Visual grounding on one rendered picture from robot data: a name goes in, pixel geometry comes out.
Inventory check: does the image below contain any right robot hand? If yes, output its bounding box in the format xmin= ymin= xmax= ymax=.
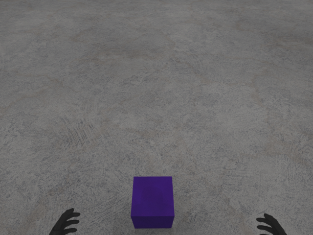
xmin=256 ymin=213 xmax=287 ymax=235

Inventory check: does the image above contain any carton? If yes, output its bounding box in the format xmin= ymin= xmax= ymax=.
xmin=131 ymin=176 xmax=175 ymax=229

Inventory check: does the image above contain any left robot hand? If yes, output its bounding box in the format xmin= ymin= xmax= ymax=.
xmin=49 ymin=208 xmax=80 ymax=235

